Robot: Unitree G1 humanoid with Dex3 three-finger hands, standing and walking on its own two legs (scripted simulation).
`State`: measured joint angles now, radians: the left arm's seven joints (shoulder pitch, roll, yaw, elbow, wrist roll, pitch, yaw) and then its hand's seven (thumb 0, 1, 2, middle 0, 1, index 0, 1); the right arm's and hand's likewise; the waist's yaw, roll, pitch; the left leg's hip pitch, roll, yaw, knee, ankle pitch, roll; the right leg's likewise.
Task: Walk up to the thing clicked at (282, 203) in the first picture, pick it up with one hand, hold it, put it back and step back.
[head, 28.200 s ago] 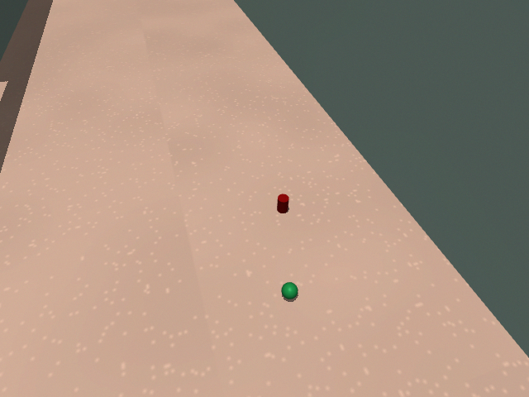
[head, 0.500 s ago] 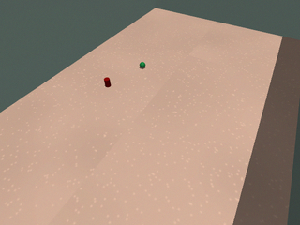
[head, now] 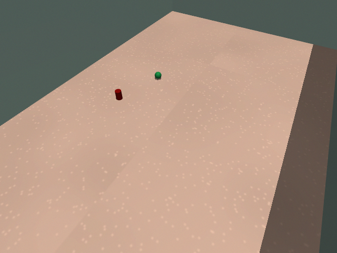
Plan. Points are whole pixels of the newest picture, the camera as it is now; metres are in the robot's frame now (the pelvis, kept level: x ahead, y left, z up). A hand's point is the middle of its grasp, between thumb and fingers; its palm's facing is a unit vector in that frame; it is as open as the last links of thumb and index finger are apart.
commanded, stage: stand
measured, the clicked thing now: (118, 94) +1.50 +0.38 -0.74
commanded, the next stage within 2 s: none
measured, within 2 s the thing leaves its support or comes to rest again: neither
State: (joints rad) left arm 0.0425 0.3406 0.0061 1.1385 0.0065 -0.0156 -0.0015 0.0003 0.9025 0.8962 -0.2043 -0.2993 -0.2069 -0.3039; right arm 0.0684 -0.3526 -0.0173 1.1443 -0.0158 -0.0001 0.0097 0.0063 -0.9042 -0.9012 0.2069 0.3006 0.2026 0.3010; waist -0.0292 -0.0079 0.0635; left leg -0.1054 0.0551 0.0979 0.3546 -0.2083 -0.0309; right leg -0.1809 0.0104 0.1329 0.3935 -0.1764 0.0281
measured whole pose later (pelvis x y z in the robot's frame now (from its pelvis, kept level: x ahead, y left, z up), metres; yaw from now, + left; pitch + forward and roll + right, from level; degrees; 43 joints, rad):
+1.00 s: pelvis +0.00 +0.00 +0.00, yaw +2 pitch -2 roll +0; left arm 0.10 0.35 -0.01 1.13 0.01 -0.01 0.00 0.00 0.90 0.90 -0.20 -0.30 -0.21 -0.30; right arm 0.09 -0.35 -0.02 1.14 -0.02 0.00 0.02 0.01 -0.90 -0.90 0.21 0.30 0.20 0.30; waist -0.01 -0.01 0.05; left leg -0.10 0.04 0.06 0.34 -0.20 -0.02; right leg -0.15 -0.01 0.10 0.35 -0.17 0.03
